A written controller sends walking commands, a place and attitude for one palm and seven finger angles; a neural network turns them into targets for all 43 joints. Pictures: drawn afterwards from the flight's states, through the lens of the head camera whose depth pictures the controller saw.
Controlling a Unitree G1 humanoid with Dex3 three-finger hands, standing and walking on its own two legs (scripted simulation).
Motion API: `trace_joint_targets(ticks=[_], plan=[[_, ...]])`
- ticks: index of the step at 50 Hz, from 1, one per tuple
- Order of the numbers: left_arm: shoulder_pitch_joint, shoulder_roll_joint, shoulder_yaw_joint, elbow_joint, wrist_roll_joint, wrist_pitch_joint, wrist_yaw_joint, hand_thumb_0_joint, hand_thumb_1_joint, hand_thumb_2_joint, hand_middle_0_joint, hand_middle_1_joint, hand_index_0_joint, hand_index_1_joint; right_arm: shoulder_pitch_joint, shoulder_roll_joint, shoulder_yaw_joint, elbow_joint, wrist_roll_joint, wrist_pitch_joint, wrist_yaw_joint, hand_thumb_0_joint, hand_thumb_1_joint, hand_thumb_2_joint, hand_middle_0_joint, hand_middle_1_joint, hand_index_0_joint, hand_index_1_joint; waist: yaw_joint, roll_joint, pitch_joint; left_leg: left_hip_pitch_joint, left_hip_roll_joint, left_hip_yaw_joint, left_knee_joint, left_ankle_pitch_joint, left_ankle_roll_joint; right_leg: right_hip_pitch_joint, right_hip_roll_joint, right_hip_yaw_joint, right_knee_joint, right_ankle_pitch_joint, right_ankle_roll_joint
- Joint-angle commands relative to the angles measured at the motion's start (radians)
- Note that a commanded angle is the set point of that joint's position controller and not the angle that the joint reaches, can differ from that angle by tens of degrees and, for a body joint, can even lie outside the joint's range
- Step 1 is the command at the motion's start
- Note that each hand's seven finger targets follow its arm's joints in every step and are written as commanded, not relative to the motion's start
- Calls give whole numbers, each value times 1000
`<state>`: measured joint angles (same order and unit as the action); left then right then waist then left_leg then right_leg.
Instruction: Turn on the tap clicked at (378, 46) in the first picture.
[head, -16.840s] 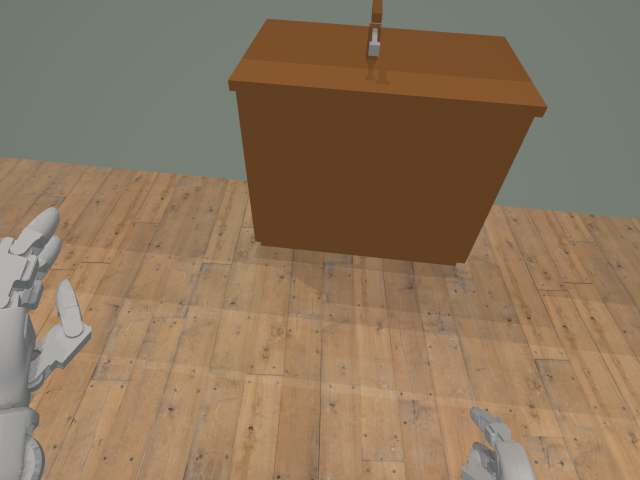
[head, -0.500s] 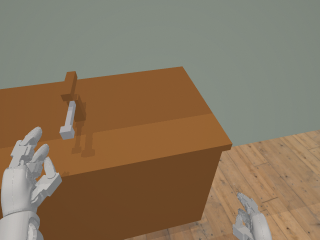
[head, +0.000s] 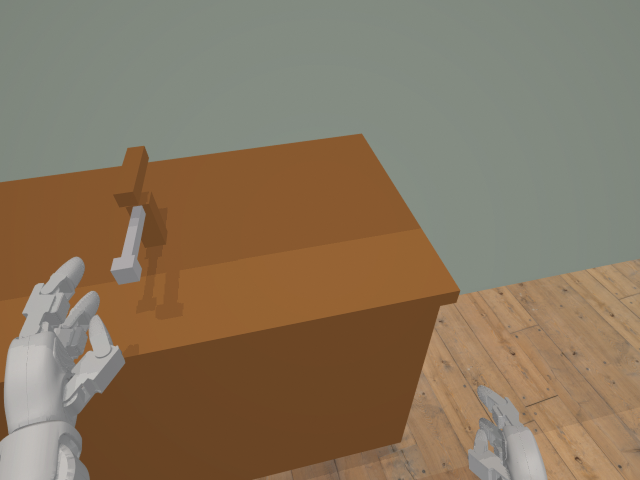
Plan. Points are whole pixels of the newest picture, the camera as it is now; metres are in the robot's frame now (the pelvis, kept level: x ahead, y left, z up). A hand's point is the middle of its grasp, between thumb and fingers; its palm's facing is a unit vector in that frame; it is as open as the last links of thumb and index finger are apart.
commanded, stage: reach beside the lever's end, fingers flat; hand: left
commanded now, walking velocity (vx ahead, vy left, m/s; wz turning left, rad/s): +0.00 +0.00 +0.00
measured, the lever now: (126, 269) +0.33 +0.32 +0.10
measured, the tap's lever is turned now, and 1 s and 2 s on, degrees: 0 0 0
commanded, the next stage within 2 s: none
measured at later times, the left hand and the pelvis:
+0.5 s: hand (128, 329) +0.22 +0.24 +0.14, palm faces +0.49 -0.86 -0.12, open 7.4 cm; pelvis +0.00 +0.00 +0.00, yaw +0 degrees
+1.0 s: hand (117, 315) +0.24 +0.27 +0.12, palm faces +0.52 -0.85 -0.11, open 7.6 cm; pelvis +0.00 +0.01 +0.00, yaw -1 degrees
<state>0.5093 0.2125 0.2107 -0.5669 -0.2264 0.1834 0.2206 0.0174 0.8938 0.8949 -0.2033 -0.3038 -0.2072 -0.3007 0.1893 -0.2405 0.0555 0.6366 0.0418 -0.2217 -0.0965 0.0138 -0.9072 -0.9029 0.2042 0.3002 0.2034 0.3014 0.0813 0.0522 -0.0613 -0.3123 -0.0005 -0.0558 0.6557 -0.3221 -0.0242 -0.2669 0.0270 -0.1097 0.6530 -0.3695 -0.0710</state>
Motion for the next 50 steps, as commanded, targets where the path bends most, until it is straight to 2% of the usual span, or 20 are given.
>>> trace_joint_targets(ticks=[1, 3, 4, 6, 8, 9, 12, 13, 19, 25, 28, 30, 32, 33, 34, 38, 39, 44, 48, 50], plan=[[-86, 138, 96, -229, 5, -77, 9, 0, 900, 900, -200, -300, -200, -300, -152, -101, -45, -176, 2, -65, -6, 0, -900, -900, 200, 300, 200, 300, 2, -55, -65, 40, -20, 20, -64, 176, 61, -17, -55, 85, -158, 215, 70], [-75, 156, 109, -217, 15, -78, 10, 0, 900, 900, -200, -300, -200, -300, -151, -101, -44, -167, 4, -62, -6, 0, -900, -900, 200, 300, 200, 300, 7, -27, -46, 42, -19, 19, -65, 180, 60, -23, -53, 84, -162, 215, 65], [-99, 119, 71, -218, 13, -78, 7, 0, 900, 900, -200, -300, -200, -300, -153, -97, -41, -173, 4, -61, -6, 0, -900, -900, 200, 300, 200, 300, -6, -20, -33, 40, -20, 21, -70, 164, 59, -36, -55, 81, -160, 199, 66], [-133, 126, 77, -188, 12, -80, 10, 0, 900, 900, -200, -300, -200, -300, -149, -103, -43, -168, 2, -60, -10, 0, -900, -900, 200, 300, 200, 300, -10, -62, -31, 33, -20, 15, -72, 150, 60, -37, -52, 82, -164, 178, 68], [-133, 146, 94, -177, 22, -78, 15, 0, 900, 900, -200, -300, -200, -300, -156, -104, -44, -164, 2, -59, -12, 0, -900, -900, 200, 300, 200, 300, -1, -31, -26, 41, -21, 16, -73, 146, 60, -43, -51, 82, -171, 166, 65], [-163, 121, 65, -182, 23, -81, 15, 0, 900, 900, -200, -300, -200, -300, -154, -100, -42, -167, 3, -55, -13, 0, -900, -900, 200, 300, 200, 300, -14, -40, -31, 43, -22, 15, -78, 143, 60, -46, -51, 81, -166, 163, 65], [-189, 154, 100, -135, 19, -77, 16, 0, 900, 900, -200, -300, -200, -300, -155, -105, -44, -160, 0, -48, -17, 0, -900, -900, 200, 300, 200, 300, -12, -68, -41, 33, -22, 16, -77, 136, 60, -35, -51, 92, -175, 153, 69], [-209, 174, 119, -133, 25, -78, 22, 0, 900, 900, -200, -300, -200, -300, -158, -103, -44, -156, 3, -46, -19, 0, -900, -900, 200, 300, 200, 300, -5, -38, -37, 38, -24, 16, -81, 135, 59, -32, -50, 93, -178, 149, 66], [-228, 138, 90, -100, 24, -88, 20, 0, 900, 900, -200, -300, -200, -300, -153, -100, -42, -161, -3, -37, -13, 0, -900, -900, 200, 300, 200, 300, -11, -26, -70, 54, -24, 17, -88, 180, 56, -11, -49, 82, -156, 221, 61], [-249, 175, 140, -36, 19, -86, 22, 0, 900, 900, -198, -295, -198, -295, -143, -106, -48, -158, -1, -19, -15, 0, -900, -900, 200, 300, 200, 300, -9, -61, -72, 37, -23, 20, -91, 190, 55, 3, -44, 82, -156, 240, 63], [-286, 189, 151, -29, 25, -93, 26, 0, 900, 900, -196, -288, -196, -288, -150, -105, -47, -150, -1, -14, -17, 0, -900, -900, 200, 300, 200, 300, -11, -16, -63, 49, -24, 22, -92, 196, 55, -6, -45, 85, -161, 244, 60], [-281, 191, 161, -4, 20, -103, 24, 0, 900, 900, -194, -282, -194, -282, -142, -108, -52, -151, -3, -12, -17, 0, -900, -900, 200, 300, 200, 300, -13, -56, -82, 44, -23, 22, -92, 198, 55, 5, -42, 84, -157, 249, 61], [-326, 172, 133, -2, 19, -117, 15, 0, 900, 900, -192, -278, -192, -278, -144, -107, -51, -149, -4, -13, -17, 0, -900, -900, 200, 300, 200, 300, -25, -46, -82, 53, -25, 25, -87, 209, 56, 0, -44, 85, -155, 267, 63], [-316, 202, 170, 8, 23, -122, 16, 0, 900, 900, -192, -275, -192, -275, -143, -108, -52, -141, -2, -13, -17, 0, -900, -900, 200, 300, 200, 300, -14, -10, -88, 54, -26, 24, -90, 211, 54, 4, -43, 86, -154, 266, 58], [-328, 179, 143, 13, 19, -128, 9, 0, 900, 900, -191, -272, -191, -272, -143, -105, -51, -143, -3, -12, -16, 0, -900, -900, 200, 300, 200, 300, -24, -21, -89, 57, -26, 23, -92, 209, 54, 1, -43, 84, -153, 265, 58], [-318, 225, 199, 59, 16, -137, 1, 0, 900, 900, -187, -263, -187, -263, -141, -109, -56, -133, 2, -9, -17, 0, -900, -900, 200, 300, 200, 300, -12, -4, -90, 47, -24, 24, -98, 213, 51, 12, -41, 84, -154, 267, 54], [-341, 177, 146, 52, 14, -140, -6, 0, 900, 900, -187, -260, -187, -260, -145, -106, -53, -142, 1, -8, -17, 0, -900, -900, 200, 300, 200, 300, -25, -4, -84, 51, -27, 25, -99, 210, 52, 2, -42, 82, -152, 263, 55], [-385, 195, 163, 99, 18, -158, 2, 0, 900, 900, -182, -247, -182, -247, -139, -112, -57, -132, -2, -11, -19, 0, -900, -900, 200, 300, 200, 300, -28, -35, -93, 51, -27, 16, -105, 195, 52, -5, -36, 77, -153, 237, 55], [-433, 216, 171, 124, 31, -163, 8, 0, 900, 900, -179, -238, -179, -238, -145, -113, -56, -127, -1, -5, -18, 0, -900, -900, 200, 300, 200, 300, -25, 7, -87, 50, -28, 16, -110, 182, 49, -11, -36, 80, -156, 216, 49], [-430, 194, 150, 133, 32, -170, 8, 0, 900, 900, -178, -233, -178, -233, -142, -113, -59, -131, -3, -2, -15, 0, -900, -900, 200, 300, 200, 300, -31, -11, -115, 60, -26, 16, -110, 201, 47, -1, -33, 74, -146, 234, 48]])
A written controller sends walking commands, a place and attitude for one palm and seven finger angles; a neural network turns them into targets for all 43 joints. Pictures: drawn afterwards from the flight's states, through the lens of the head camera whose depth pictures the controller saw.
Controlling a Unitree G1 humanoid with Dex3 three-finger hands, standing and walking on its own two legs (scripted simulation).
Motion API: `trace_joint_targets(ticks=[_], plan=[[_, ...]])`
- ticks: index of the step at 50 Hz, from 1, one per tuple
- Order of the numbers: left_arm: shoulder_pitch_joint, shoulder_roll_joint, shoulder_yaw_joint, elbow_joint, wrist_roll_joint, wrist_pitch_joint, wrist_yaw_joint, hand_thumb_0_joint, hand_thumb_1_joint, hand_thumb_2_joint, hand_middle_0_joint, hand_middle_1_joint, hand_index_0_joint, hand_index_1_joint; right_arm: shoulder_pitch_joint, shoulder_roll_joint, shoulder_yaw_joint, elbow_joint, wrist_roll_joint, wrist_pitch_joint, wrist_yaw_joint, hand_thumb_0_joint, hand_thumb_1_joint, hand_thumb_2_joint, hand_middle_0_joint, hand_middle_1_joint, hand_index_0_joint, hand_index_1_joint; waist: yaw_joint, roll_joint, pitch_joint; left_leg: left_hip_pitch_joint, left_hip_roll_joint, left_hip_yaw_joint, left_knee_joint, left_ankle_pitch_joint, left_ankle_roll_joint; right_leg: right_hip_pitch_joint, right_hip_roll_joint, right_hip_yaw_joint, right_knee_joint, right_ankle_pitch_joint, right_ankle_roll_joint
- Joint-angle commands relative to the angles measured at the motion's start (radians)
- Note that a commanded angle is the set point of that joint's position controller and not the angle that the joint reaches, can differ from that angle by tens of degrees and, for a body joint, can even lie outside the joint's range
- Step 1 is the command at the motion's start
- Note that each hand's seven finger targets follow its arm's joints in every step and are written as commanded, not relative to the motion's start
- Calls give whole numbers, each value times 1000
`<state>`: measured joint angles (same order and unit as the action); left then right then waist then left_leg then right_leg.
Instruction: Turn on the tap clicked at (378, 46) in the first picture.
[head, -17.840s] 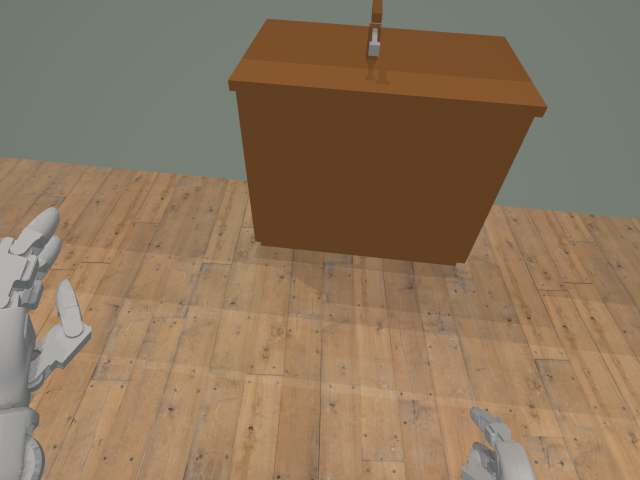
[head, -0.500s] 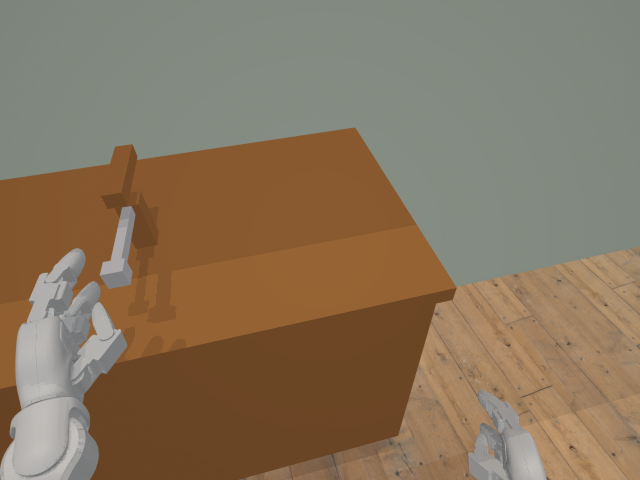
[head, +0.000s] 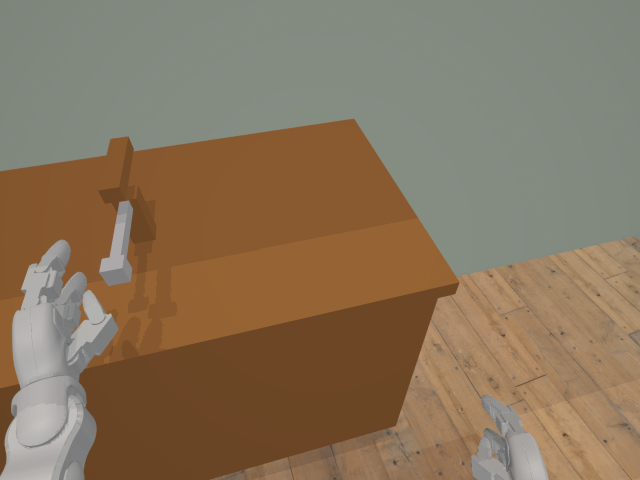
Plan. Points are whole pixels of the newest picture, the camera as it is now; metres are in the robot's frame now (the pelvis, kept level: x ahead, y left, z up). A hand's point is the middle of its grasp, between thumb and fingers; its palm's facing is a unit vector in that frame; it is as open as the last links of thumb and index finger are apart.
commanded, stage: reach beside the lever's end, fingers flat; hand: left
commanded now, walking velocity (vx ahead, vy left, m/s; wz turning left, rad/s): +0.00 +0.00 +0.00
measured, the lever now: (116, 270) +0.33 +0.31 +0.09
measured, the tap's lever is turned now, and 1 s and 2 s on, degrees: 0 0 3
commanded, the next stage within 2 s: push the lever round in 1.26 s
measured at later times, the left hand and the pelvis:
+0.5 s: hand (106, 303) +0.27 +0.29 +0.11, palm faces +0.54 -0.83 -0.10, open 7.7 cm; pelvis -0.01 +0.01 +0.00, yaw +0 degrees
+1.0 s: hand (100, 288) +0.30 +0.32 +0.09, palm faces +0.55 -0.83 -0.10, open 7.8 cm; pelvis +0.00 +0.01 +0.00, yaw -1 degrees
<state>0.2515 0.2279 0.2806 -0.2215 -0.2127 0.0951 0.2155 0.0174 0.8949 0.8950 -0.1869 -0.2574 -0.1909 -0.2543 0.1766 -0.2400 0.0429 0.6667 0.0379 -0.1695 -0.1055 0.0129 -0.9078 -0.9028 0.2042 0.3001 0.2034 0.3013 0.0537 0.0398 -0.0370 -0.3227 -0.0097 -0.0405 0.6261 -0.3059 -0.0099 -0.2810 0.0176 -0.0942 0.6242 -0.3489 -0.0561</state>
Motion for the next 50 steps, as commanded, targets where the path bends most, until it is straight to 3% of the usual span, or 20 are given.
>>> trace_joint_targets(ticks=[1, 7, 8, 11, 13, 14, 18, 19, 22, 23, 25, 28, 31, 33, 42, 43, 44, 47, 48, 50], plan=[[-163, 177, 81, -203, 17, -84, 13, 0, 900, 900, -177, -230, -177, -230, -127, -116, -47, -163, -2, -54, -4, 0, -900, -900, 200, 300, 200, 300, 0, -12, -138, 66, -15, 0, -80, 196, 32, 17, -24, 57, -115, 229, 34], [-222, 196, 104, -145, 15, -93, 15, 0, 900, 900, -172, -215, -172, -215, -128, -116, -48, -157, 0, -40, -4, 0, -900, -900, 200, 300, 200, 300, -6, -21, -127, 55, -15, 1, -83, 176, 33, 8, -20, 58, -121, 207, 34], [-225, 227, 131, -139, 23, -96, 19, 0, 900, 900, -171, -212, -171, -212, -133, -117, -49, -150, 2, -36, -4, 0, -900, -900, 200, 300, 200, 300, 2, 22, -131, 59, -16, 3, -85, 180, 33, 9, -20, 60, -120, 208, 31], [-266, 201, 97, -113, 22, -112, 12, 0, 900, 900, -168, -205, -168, -205, -126, -117, -48, -150, -1, -37, -3, 0, -900, -900, 200, 300, 200, 300, -13, 3, -136, 56, -15, -3, -82, 172, 31, -1, -17, 57, -114, 199, 32], [-310, 245, 134, -69, 23, -118, 11, 0, 900, 900, -167, -200, -167, -200, -132, -121, -47, -136, 5, -34, -7, 0, -900, -900, 200, 300, 200, 300, -14, 9, -102, 36, -16, -3, -87, 132, 34, -16, -18, 64, -129, 157, 31], [-344, 205, 95, -73, 22, -125, 4, 0, 900, 900, -166, -198, -166, -198, -131, -119, -47, -140, 3, -35, -7, 0, -900, -900, 200, 300, 200, 300, -25, 10, -128, 51, -19, -1, -84, 139, 35, -13, -18, 64, -123, 166, 32], [-337, 247, 137, -34, 27, -141, -2, 0, 900, 900, -162, -187, -162, -187, -123, -124, -53, -135, 2, -38, -6, 0, -900, -900, 200, 300, 200, 300, -8, 30, -157, 56, -17, -5, -84, 169, 31, 1, -16, 59, -111, 197, 27], [-338, 222, 115, -11, 23, -142, -6, 0, 900, 900, -162, -185, -162, -185, -116, -125, -52, -137, 1, -37, -5, 0, -900, -900, 200, 300, 200, 300, -14, 0, -159, 50, -18, -5, -84, 166, 32, 2, -15, 58, -109, 197, 30], [-390, 254, 138, 42, 15, -144, -14, 0, 900, 900, -159, -177, -159, -177, -114, -131, -53, -130, 3, -33, -9, 0, -900, -900, 200, 300, 200, 300, -24, -26, -138, 26, -19, 0, -79, 140, 37, -9, -15, 64, -121, 181, 35], [-390, 295, 184, 64, 17, -147, -11, 0, 900, 900, -158, -175, -158, -175, -113, -131, -55, -124, 5, -29, -11, 0, -900, -900, 200, 300, 200, 300, -13, -15, -143, 21, -21, 1, -80, 139, 38, 1, -15, 68, -123, 178, 33], [-435, 293, 171, 94, 16, -152, -20, 0, 900, 900, -157, -170, -157, -170, -109, -132, -53, -125, 5, -24, -13, 0, -900, -900, 200, 300, 200, 300, -24, -19, -148, 12, -21, 4, -77, 128, 39, -4, -17, 72, -123, 171, 36], [-489, 311, 180, 111, 26, -173, -23, 0, 900, 900, -154, -163, -154, -163, -103, -133, -54, -120, 5, -23, -14, 0, -900, -900, 200, 300, 200, 300, -27, 45, -159, 25, -22, 2, -72, 131, 40, -17, -15, 71, -117, 168, 32], [-494, 318, 186, 167, 19, -195, -41, 0, 900, 900, -152, -155, -152, -155, -81, -141, -60, -115, 1, -24, -11, 0, -900, -900, 200, 300, 200, 300, -35, 1, -182, 15, -20, 2, -61, 146, 42, -9, -11, 71, -107, 198, 34], [-480, 339, 209, 185, 21, -206, -50, 0, 900, 900, -150, -150, -150, -150, -72, -143, -63, -112, 2, -23, -9, 0, -900, -900, 200, 300, 200, 300, -23, 28, -198, 15, -21, 3, -56, 168, 41, 0, -12, 71, -97, 226, 32], [-506, 346, 217, 258, 15, -238, -76, 0, 900, 900, -150, -150, -150, -150, -30, -154, -75, -113, 1, -15, 0, 0, -900, -900, 200, 300, 200, 300, -35, 0, -216, -1, -20, 1, -35, 212, 43, -11, -5, 65, -73, 278, 36], [-524, 396, 259, 259, 18, -246, -71, 0, 900, 900, -150, -150, -150, -150, -29, -154, -75, -106, 5, -11, 0, 0, -900, -900, 200, 300, 200, 300, -27, 25, -207, -7, -17, -6, -39, 213, 40, -11, -6, 64, -71, 271, 30], [-534, 339, 208, 241, 23, -254, -76, 0, 900, 900, -150, -150, -150, -150, -30, -148, -74, -113, 1, -12, 1, 0, -900, -900, 200, 300, 200, 300, -37, 36, -222, 8, -18, -3, -37, 218, 40, -17, -5, 62, -64, 272, 32], [-510, 339, 209, 229, 20, -271, -78, 0, 900, 900, -150, -150, -150, -150, -23, -152, -80, -114, -1, -17, 6, 0, -900, -900, 200, 300, 200, 300, -34, 30, -238, 17, -15, -7, -31, 234, 38, -17, -1, 59, -58, 278, 30], [-481, 357, 227, 222, 16, -272, -72, 0, 900, 900, -150, -150, -150, -150, -22, -154, -82, -116, 0, -18, 9, 0, -900, -900, 200, 300, 200, 300, -16, 55, -241, 22, -14, -12, -36, 256, 33, -8, -2, 53, -56, 286, 25], [-450, 294, 180, 193, 22, -280, -73, 0, 900, 900, -150, -150, -150, -150, -23, -147, -84, -121, -2, -22, 13, 0, -900, -900, 200, 300, 200, 300, -24, 44, -253, 41, -9, -15, -32, 284, 29, -17, 1, 51, -46, 299, 27]])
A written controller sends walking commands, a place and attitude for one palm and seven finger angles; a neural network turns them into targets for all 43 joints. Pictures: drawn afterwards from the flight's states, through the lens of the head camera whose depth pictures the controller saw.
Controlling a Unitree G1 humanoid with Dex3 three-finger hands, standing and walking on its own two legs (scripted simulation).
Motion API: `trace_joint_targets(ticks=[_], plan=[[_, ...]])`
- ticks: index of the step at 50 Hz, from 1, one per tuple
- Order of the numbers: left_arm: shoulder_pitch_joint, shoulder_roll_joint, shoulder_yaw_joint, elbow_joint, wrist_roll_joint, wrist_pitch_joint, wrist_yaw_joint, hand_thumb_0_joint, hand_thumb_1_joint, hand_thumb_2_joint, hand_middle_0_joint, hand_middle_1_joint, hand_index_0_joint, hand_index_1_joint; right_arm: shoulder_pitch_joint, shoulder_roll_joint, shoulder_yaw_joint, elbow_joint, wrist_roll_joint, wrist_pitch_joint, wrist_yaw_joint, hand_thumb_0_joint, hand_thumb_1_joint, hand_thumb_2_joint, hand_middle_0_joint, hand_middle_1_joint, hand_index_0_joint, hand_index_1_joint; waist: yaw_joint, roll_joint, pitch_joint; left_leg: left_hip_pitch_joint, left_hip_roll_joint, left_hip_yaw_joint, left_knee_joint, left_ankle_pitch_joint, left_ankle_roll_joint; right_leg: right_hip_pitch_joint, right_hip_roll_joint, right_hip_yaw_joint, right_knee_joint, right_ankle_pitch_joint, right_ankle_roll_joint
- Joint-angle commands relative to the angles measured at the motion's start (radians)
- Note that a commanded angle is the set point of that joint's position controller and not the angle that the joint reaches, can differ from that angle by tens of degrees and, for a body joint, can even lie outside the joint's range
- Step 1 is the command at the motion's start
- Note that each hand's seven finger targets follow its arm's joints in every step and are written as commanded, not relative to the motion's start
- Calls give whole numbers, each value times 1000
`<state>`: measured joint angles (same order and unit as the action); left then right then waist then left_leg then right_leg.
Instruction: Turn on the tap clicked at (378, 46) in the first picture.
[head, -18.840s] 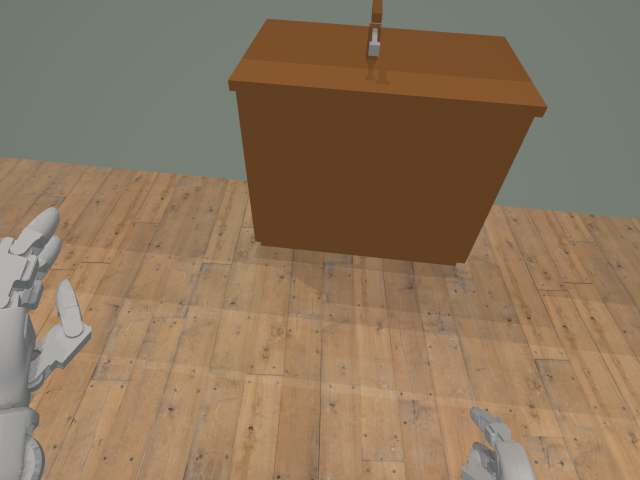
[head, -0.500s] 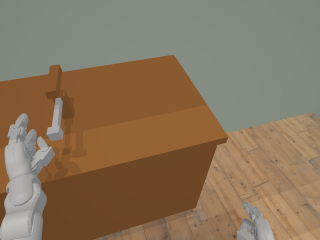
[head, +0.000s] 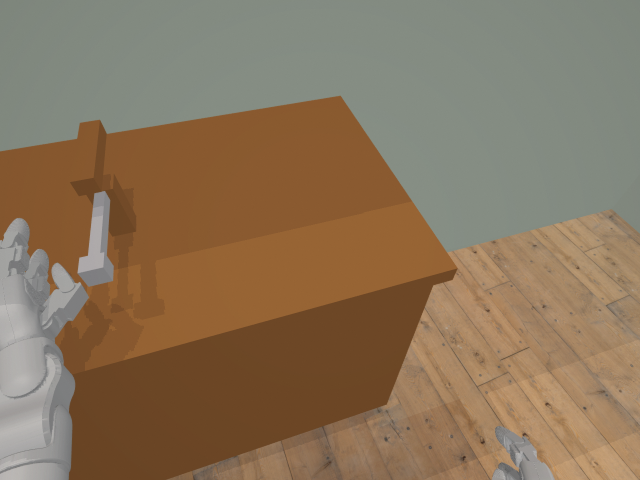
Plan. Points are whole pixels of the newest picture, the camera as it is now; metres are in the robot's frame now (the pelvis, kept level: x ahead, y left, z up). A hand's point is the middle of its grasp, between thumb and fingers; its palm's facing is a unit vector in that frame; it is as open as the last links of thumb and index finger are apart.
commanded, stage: reach beside the lever's end, fingers flat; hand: left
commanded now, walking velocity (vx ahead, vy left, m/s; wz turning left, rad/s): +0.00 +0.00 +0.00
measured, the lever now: (96, 269) +0.33 +0.30 +0.10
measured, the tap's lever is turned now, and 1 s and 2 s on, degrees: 0 3 28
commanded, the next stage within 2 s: push the lever round in 0.26 s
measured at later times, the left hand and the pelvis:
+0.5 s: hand (79, 297) +0.29 +0.30 +0.09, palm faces +0.56 -0.82 -0.08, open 7.8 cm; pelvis -0.01 +0.00 +0.00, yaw +1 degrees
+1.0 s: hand (97, 292) +0.30 +0.29 +0.09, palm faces +0.57 -0.82 -0.07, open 7.8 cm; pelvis -0.01 +0.00 +0.00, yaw +0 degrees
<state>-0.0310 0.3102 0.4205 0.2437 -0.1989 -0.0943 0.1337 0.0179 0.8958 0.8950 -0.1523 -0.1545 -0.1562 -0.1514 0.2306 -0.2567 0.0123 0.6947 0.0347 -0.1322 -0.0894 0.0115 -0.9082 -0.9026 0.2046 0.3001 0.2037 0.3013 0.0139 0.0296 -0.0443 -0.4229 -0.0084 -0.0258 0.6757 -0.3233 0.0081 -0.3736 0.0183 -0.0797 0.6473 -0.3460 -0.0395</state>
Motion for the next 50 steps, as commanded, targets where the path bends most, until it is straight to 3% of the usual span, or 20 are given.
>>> trace_joint_targets(ticks=[1, 3, 4, 5, 7, 8, 9, 12, 20, 23, 31, 33, 34, 36, 38, 42, 43, 45, 48, 50], plan=[[-147, 205, 37, -283, 6, -90, 10, 0, 900, 900, -150, -150, -150, -150, -78, -131, -54, -150, 1, -62, -1, 0, -900, -900, 200, 300, 200, 300, 19, 68, -243, 144, -9, -28, -79, 310, 9, 75, 0, 36, -69, 299, 9], [-103, 241, 75, -276, 0, -81, 25, 0, 900, 900, -150, -150, -150, -150, -71, -137, -56, -150, 3, -62, 2, 0, -900, -900, 200, 300, 200, 300, 34, 25, -220, 124, -9, -42, -91, 312, 3, 83, 1, 26, -71, 288, 7], [-123, 194, 39, -280, 7, -79, 24, 0, 900, 900, -150, -150, -150, -150, -82, -130, -53, -150, 1, -58, 1, 0, -900, -900, 200, 300, 200, 300, 12, 21, -204, 127, -7, -33, -87, 297, 6, 62, 0, 28, -70, 285, 13], [-108, 204, 55, -272, 3, -73, 26, 0, 900, 900, -150, -150, -150, -150, -81, -131, -54, -151, 2, -56, 0, 0, -900, -900, 200, 300, 200, 300, 20, -3, -199, 109, -8, -32, -91, 274, 7, 65, 1, 28, -75, 269, 13], [-145, 213, 53, -294, 5, -72, 30, 0, 900, 900, -150, -150, -150, -150, -95, -128, -50, -154, 2, -52, -4, 0, -900, -900, 200, 300, 200, 300, 12, 14, -188, 106, -11, -25, -92, 245, 10, 58, -1, 34, -82, 252, 14], [-153, 254, 87, -304, 8, -72, 42, 0, 900, 900, -150, -150, -150, -150, -93, -130, -49, -151, 3, -51, -5, 0, -900, -900, 200, 300, 200, 300, 25, 39, -187, 100, -14, -32, -97, 240, 8, 65, -2, 35, -82, 240, 10], [-180, 228, 64, -308, 15, -78, 44, 0, 900, 900, -150, -150, -150, -150, -97, -123, -46, -150, 0, -50, -6, 0, -900, -900, 200, 300, 200, 300, 7, 27, -194, 111, -13, -29, -94, 227, 10, 54, -2, 37, -80, 230, 13], [-202, 209, 34, -323, 21, -97, 40, 0, 900, 900, -150, -150, -150, -150, -101, -121, -44, -145, -3, -56, -6, 0, -900, -900, 200, 300, 200, 300, 3, 68, -208, 125, -12, -32, -86, 221, 8, 39, 0, 39, -76, 215, 9], [-242, 217, 32, -208, 3, -59, 9, 0, 900, 900, -150, -150, -150, -150, -108, -128, -33, -144, 7, -51, -21, 0, -900, -900, 200, 300, 200, 300, -4, 7, -165, 79, -18, -33, -101, 126, 18, 28, -2, 44, -105, 149, 14], [-286, 231, 30, -236, 14, -65, 18, 0, 900, 900, -150, -150, -150, -150, -109, -126, -32, -146, 6, -54, -21, 0, -900, -900, 200, 300, 200, 300, 0, 50, -190, 100, -17, -36, -99, 138, 17, 32, -3, 46, -101, 155, 11], [-253, 206, 18, -225, 18, -73, 41, 0, 900, 900, -150, -150, -150, -150, -100, -126, -35, -154, 0, -47, -6, 0, -900, -900, 200, 300, 200, 300, 2, 34, -201, 84, -19, -25, -89, 161, 18, 50, -3, 48, -96, 191, 14], [-247, 264, 68, -194, 16, -64, 52, 0, 900, 900, -150, -150, -150, -150, -98, -132, -36, -148, 4, -40, -9, 0, -900, -900, 200, 300, 200, 300, 12, 14, -172, 56, -20, -27, -95, 141, 20, 55, -4, 50, -107, 170, 14], [-279, 222, 31, -205, 21, -66, 49, 0, 900, 900, -150, -150, -150, -150, -100, -126, -34, -150, 2, -37, -9, 0, -900, -900, 200, 300, 200, 300, -7, 15, -179, 65, -21, -21, -90, 143, 23, 50, -6, 56, -104, 180, 18], [-286, 201, 4, -232, 22, -74, 45, 0, 900, 900, -150, -150, -150, -150, -102, -126, -36, -153, 1, -40, -9, 0, -900, -900, 200, 300, 200, 300, -6, 32, -207, 81, -20, -19, -86, 149, 23, 53, -4, 57, -102, 183, 17], [-287, 228, 27, -244, 24, -85, 54, 0, 900, 900, -150, -150, -150, -150, -96, -128, -40, -146, 1, -44, -7, 0, -900, -900, 200, 300, 200, 300, 3, 58, -207, 92, -18, -26, -86, 163, 20, 51, -2, 53, -98, 189, 11], [-263, 182, -5, -229, 22, -95, 50, 0, 900, 900, -150, -150, -150, -150, -91, -128, -43, -144, -2, -45, -3, 0, -900, -900, 200, 300, 200, 300, -9, 20, -213, 87, -18, -19, -76, 173, 22, 51, -2, 53, -93, 211, 17], [-264, 225, 36, -225, 20, -96, 56, 0, 900, 900, -150, -150, -150, -150, -90, -129, -45, -137, 0, -43, -4, 0, -900, -900, 200, 300, 200, 300, 1, 28, -211, 82, -19, -25, -79, 176, 21, 60, -3, 53, -94, 214, 14], [-291, 176, -20, -230, 27, -96, 51, 0, 900, 900, -150, -150, -150, -150, -96, -126, -41, -144, 1, -42, -4, 0, -900, -900, 200, 300, 200, 300, -13, 29, -206, 84, -18, -21, -79, 160, 22, 44, -4, 54, -93, 197, 17], [-289, 228, 32, -203, 28, -89, 63, 0, 900, 900, -150, -150, -150, -150, -95, -131, -43, -136, 1, -39, -10, 0, -900, -900, 200, 300, 200, 300, -3, 14, -197, 72, -19, -22, -81, 150, 25, 49, -5, 58, -100, 187, 16], [-320, 156, -42, -234, 33, -91, 59, 0, 900, 900, -150, -150, -150, -150, -98, -124, -40, -144, 0, -42, -6, 0, -900, -900, 200, 300, 200, 300, -15, 35, -212, 93, -20, -20, -78, 163, 23, 44, -6, 56, -94, 201, 16]])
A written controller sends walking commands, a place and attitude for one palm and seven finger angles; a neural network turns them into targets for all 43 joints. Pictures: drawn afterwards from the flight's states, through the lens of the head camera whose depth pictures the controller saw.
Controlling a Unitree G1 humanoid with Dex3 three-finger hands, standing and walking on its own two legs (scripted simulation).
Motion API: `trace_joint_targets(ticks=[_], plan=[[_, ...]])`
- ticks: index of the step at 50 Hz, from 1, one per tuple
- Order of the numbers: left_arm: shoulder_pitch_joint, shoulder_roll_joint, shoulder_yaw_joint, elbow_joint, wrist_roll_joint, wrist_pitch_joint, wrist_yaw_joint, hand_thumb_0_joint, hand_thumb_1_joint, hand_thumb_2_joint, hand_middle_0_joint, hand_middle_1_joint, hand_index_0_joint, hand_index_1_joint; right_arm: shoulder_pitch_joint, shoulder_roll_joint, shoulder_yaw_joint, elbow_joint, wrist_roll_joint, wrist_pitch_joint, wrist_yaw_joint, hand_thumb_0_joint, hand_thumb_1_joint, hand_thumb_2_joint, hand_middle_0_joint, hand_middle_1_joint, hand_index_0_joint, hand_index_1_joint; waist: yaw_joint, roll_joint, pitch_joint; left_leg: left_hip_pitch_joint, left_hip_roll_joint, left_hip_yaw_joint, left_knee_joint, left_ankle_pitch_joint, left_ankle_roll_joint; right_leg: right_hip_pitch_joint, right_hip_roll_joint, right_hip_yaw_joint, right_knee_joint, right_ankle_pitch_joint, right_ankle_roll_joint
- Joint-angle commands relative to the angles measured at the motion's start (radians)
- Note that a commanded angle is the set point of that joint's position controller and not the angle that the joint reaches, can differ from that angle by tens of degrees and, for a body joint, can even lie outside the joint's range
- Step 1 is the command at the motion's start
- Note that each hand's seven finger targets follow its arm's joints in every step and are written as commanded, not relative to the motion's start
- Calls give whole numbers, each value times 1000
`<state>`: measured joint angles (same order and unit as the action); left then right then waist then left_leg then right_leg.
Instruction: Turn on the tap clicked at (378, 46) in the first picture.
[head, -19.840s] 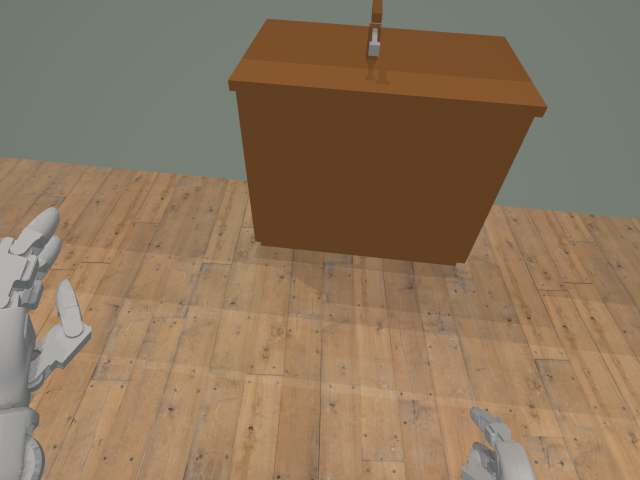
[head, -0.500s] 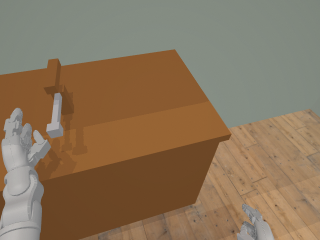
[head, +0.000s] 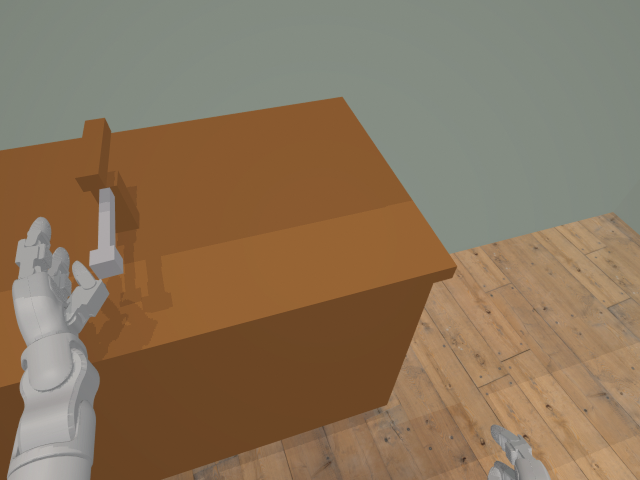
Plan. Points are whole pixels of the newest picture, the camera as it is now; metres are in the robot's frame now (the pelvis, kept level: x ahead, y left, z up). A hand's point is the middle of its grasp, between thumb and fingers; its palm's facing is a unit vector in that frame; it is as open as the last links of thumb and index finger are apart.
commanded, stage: push the lever round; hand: left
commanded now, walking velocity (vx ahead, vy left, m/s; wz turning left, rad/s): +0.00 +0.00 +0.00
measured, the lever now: (106, 262) +0.34 +0.29 +0.10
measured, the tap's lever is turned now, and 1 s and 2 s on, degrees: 3 28 55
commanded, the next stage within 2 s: none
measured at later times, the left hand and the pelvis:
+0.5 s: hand (135, 277) +0.32 +0.25 +0.09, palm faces +0.61 -0.79 -0.05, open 7.7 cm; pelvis +0.00 +0.00 +0.00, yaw +0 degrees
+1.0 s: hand (169, 265) +0.34 +0.22 +0.09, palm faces +0.69 -0.73 -0.05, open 7.6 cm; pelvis +0.00 +0.00 +0.00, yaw +1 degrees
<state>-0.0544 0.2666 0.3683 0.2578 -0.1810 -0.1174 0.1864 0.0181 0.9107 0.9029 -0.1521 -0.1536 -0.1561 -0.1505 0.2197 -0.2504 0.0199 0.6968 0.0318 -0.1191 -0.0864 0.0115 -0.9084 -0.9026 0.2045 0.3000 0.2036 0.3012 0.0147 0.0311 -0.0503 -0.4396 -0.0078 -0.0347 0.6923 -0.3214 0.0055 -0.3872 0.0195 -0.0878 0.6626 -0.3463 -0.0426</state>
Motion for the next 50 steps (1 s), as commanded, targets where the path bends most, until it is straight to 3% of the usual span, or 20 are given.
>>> trace_joint_targets(ticks=[1, 6, 8, 10, 13, 15, 18, 20, 23, 25, 28, 30, 33, 35, 38, 40, 43, 44, 48, 50], plan=[[-283, 212, 23, -252, 17, -69, 9, 0, 900, 900, -150, -150, -150, -150, -84, -131, -50, -145, 2, -56, -8, 0, -900, -900, 200, 300, 200, 300, -11, 41, -216, 118, -17, -16, -95, 171, 22, 59, -4, 60, -105, 203, 15], [-287, 142, -38, -278, 26, -73, 36, 0, 900, 900, -150, -150, -150, -150, -91, -125, -49, -149, -2, -61, 0, 0, -900, -900, 200, 300, 200, 300, -16, 32, -215, 134, -14, -24, -92, 184, 18, 45, -4, 52, -97, 210, 16], [-285, 176, 1, -259, 32, -67, 63, 0, 900, 900, -150, -150, -150, -150, -94, -129, -50, -143, -2, -56, -1, 0, -900, -900, 200, 300, 200, 300, -8, 16, -204, 119, -16, -25, -94, 167, 19, 45, -4, 54, -102, 193, 16], [-302, 136, -38, -276, 42, -62, 84, 0, 900, 900, -150, -150, -150, -150, -100, -124, -48, -152, -5, -52, 3, 0, -900, -900, 200, 300, 200, 300, -13, 3, -215, 119, -16, -23, -92, 170, 18, 51, -7, 54, -98, 199, 18], [-287, 148, -26, -282, 61, -45, 120, 0, 900, 900, -150, -150, -150, -150, -104, -124, -49, -152, -9, -41, 6, 0, -900, -900, 200, 300, 200, 300, -2, 27, -216, 118, -16, -26, -93, 188, 14, 55, -8, 52, -94, 206, 14], [-292, 96, -75, -293, 68, -33, 137, 0, 900, 900, -150, -150, -150, -150, -113, -118, -47, -161, -10, -33, 10, 0, -900, -900, 200, 300, 200, 300, -11, 17, -221, 122, -14, -22, -88, 192, 14, 55, -9, 53, -93, 211, 16], [-318, 123, -47, -290, 80, -20, 169, 0, 900, 900, -150, -150, -150, -150, -115, -120, -47, -154, -12, -18, 10, 0, -900, -900, 200, 300, 200, 300, -8, 9, -217, 117, -14, -27, -91, 193, 12, 58, -8, 52, -94, 208, 13], [-307, 55, -109, -307, 85, -15, 183, 0, 900, 900, -150, -150, -150, -150, -121, -114, -48, -165, -16, -14, 14, 0, -900, -900, 200, 300, 200, 300, -13, 8, -228, 129, -13, -21, -85, 207, 13, 60, -11, 52, -93, 222, 15], [-326, 81, -82, -298, 97, -3, 218, 0, 900, 900, -150, -150, -150, -150, -124, -116, -48, -156, -18, 1, 12, 0, -900, -900, 200, 300, 200, 300, -10, 6, -216, 120, -11, -31, -89, 195, 9, 54, -9, 51, -95, 202, 12], [-341, 31, -129, -288, 103, 5, 234, 0, 900, 900, -150, -150, -150, -150, -130, -112, -48, -160, -20, 7, 15, 0, -900, -900, 200, 300, 200, 300, -18, -8, -219, 122, -11, -25, -86, 190, 11, 52, -12, 51, -97, 200, 15], [-344, 54, -103, -299, 118, 12, 266, 0, 900, 900, -150, -150, -150, -150, -132, -111, -51, -155, -22, 20, 15, 0, -900, -900, 200, 300, 200, 300, -5, 18, -231, 125, -13, -25, -86, 208, 9, 66, -12, 54, -94, 214, 10], [-346, -4, -162, -331, 130, 12, 281, 0, 900, 900, -150, -150, -150, -150, -137, -104, -53, -163, -25, 23, 22, 0, -900, -900, 200, 300, 200, 300, -10, 24, -255, 145, -8, -27, -82, 240, 4, 71, -13, 50, -84, 235, 9], [-303, 10, -135, -302, 136, 27, 313, 0, 900, 900, -150, -150, -150, -150, -138, -108, -56, -156, -28, 36, 24, 0, -900, -900, 200, 300, 200, 300, -2, -12, -238, 127, -7, -31, -85, 236, 4, 76, -12, 48, -90, 232, 10], [-354, -33, -180, -310, 140, 31, 330, 0, 900, 900, -150, -150, -150, -150, -147, -102, -54, -160, -29, 43, 26, 0, -900, -900, 200, 300, 200, 300, -14, -28, -225, 127, -7, -26, -84, 225, 8, 72, -15, 51, -96, 231, 12], [-364, 9, -134, -304, 152, 40, 362, 0, 900, 900, -150, -150, -150, -150, -154, -103, -57, -153, -31, 56, 21, 0, -900, -900, 200, 300, 200, 300, -7, -31, -229, 116, -8, -23, -90, 205, 9, 83, -17, 56, -106, 210, 12], [-401, -51, -199, -297, 159, 48, 373, 0, 900, 900, -150, -150, -150, -150, -167, -96, -51, -155, -31, 60, 23, 0, -900, -900, 200, 300, 200, 300, -19, -17, -218, 120, -10, -21, -87, 192, 10, 66, -20, 57, -110, 194, 13], [-441, -15, -161, -259, 170, 57, 402, 0, 900, 900, -150, -150, -150, -150, -171, -99, -51, -139, -33, 69, 18, 0, -900, -900, 200, 300, 200, 300, -19, -18, -199, 104, -10, -26, -97, 148, 11, 57, -18, 60, -123, 143, 11], [-484, -63, -208, -276, 171, 54, 407, 0, 900, 900, -150, -150, -150, -150, -178, -93, -49, -144, -36, 70, 20, 0, -900, -900, 200, 300, 200, 300, -30, -8, -218, 119, -12, -26, -95, 155, 11, 55, -21, 58, -118, 151, 12], [-499, -68, -194, -232, 183, 56, 444, 0, 900, 900, -150, -150, -150, -150, -175, -91, -55, -127, -42, 71, 22, 0, -900, -900, 200, 300, 200, 300, -20, -1, -235, 118, -10, -30, -93, 148, 8, 51, -17, 55, -116, 139, 8], [-542, -117, -244, -218, 188, 56, 457, 0, 900, 900, -150, -150, -150, -150, -176, -87, -54, -130, -43, 73, 27, 0, -900, -900, 200, 300, 200, 300, -33, -33, -239, 118, -9, -29, -87, 158, 8, 50, -21, 51, -112, 150, 10]])
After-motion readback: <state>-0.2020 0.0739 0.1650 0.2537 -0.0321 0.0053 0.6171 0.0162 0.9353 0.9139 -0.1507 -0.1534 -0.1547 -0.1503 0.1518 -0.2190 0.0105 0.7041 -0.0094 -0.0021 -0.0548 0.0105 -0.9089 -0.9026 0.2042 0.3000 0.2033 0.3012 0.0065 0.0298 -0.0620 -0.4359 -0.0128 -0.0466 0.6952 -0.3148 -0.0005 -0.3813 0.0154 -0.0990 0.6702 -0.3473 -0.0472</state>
